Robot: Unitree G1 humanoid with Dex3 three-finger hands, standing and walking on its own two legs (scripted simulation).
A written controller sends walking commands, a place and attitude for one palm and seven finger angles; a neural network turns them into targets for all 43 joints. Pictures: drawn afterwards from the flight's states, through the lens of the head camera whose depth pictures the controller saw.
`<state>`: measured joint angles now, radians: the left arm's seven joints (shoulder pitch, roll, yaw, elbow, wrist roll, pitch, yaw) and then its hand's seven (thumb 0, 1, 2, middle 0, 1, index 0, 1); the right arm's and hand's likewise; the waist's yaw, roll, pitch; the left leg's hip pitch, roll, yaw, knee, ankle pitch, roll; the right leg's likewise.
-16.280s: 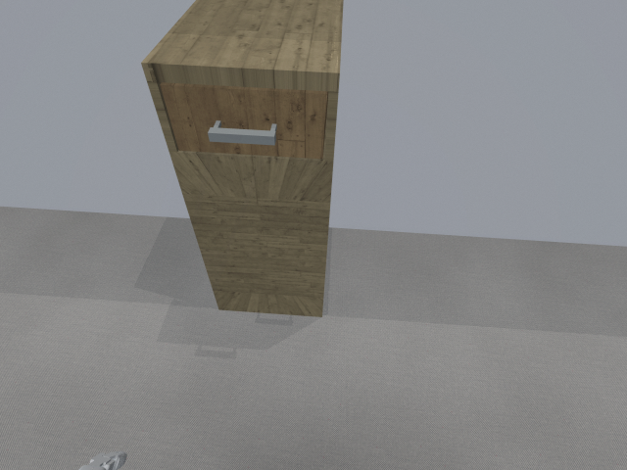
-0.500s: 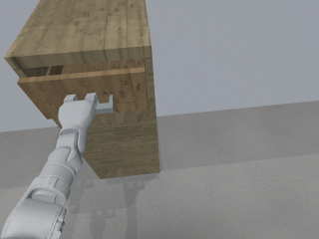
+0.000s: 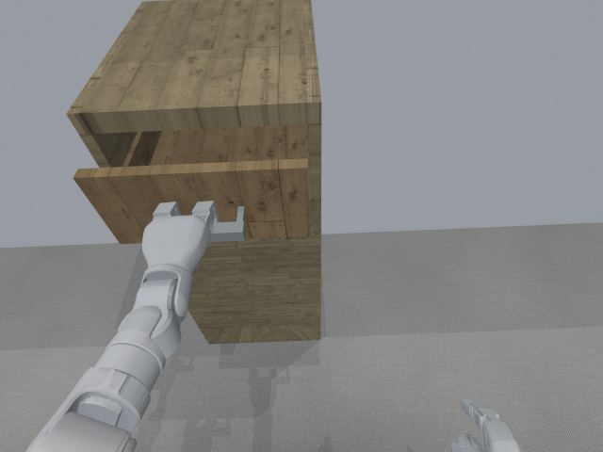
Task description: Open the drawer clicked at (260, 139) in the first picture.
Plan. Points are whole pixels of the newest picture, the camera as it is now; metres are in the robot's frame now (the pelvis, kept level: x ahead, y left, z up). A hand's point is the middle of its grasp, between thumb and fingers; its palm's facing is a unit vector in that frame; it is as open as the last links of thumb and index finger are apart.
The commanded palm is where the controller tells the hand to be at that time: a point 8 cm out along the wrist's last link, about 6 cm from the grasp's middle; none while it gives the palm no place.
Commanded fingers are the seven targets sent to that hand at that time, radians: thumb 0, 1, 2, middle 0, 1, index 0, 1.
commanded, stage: pull the drawer open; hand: left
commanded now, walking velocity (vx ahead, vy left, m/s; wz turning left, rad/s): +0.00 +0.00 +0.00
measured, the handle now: (201, 223) +0.44 +0.18 +0.04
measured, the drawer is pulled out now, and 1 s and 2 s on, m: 0.10 0.17 0.30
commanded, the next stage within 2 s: none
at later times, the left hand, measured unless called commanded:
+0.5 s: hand (185, 296) +0.32 +0.19 +0.02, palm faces +0.04 -0.13 -0.99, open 5.6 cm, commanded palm +0.30 +0.20 +0.07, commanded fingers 0.00 0.90 0.90 -0.40 -1.35 -0.40 -1.35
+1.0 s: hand (182, 303) +0.31 +0.19 +0.02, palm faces +0.01 -0.06 -1.00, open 5.6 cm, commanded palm +0.29 +0.19 +0.07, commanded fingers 0.00 0.90 0.90 -0.40 -1.35 -0.40 -1.35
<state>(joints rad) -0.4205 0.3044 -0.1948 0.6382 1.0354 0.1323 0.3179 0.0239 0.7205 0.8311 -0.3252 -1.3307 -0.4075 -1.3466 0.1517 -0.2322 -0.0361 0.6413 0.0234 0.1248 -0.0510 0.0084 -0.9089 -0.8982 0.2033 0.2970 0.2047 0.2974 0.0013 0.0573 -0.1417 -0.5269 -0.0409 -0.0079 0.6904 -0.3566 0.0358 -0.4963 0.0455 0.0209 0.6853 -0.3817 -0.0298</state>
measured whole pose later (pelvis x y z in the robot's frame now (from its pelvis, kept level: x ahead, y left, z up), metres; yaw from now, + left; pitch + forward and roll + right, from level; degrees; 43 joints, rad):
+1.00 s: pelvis -0.01 -0.02 +0.00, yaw +1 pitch +8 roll +1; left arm -0.17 0.32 -0.20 0.37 1.04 0.13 0.29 0.04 0.72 0.83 -0.34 -1.33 -0.41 -1.35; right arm 0.13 -0.22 -0.01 0.65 0.01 0.12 -0.06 0.01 -0.91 -0.90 0.20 0.30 0.21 0.30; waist 0.05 0.06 -0.11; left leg -0.47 -0.03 -0.02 0.68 -0.34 0.01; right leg -0.45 0.05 0.00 0.70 -0.38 -0.06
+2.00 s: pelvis +0.01 -0.02 -0.01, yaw -2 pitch +8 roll +1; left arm 0.64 0.32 -0.16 -0.34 1.03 0.08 0.38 0.06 0.72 0.77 -0.25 -1.33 -0.37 -1.29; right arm 0.10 -0.21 0.03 0.50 -0.02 0.10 0.09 0.01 -0.91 -0.90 0.20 0.30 0.21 0.30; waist 0.08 0.06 -0.15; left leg -0.51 -0.01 0.02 0.80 -0.44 0.01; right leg -0.50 0.08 0.05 0.83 -0.47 -0.06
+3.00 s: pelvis -0.02 -0.03 -0.01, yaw +0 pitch +6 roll +1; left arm 0.38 0.32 -0.20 -0.13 1.05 0.10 0.38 0.00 -0.49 0.30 -0.35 -1.24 -0.32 -1.22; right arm 0.09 -0.22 -0.01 0.60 -0.01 0.09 -0.02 0.01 -0.91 -0.90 0.20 0.30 0.20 0.30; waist 0.10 0.06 -0.10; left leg -0.47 -0.03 -0.02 0.73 -0.37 0.00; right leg -0.45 0.06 0.01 0.76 -0.41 -0.06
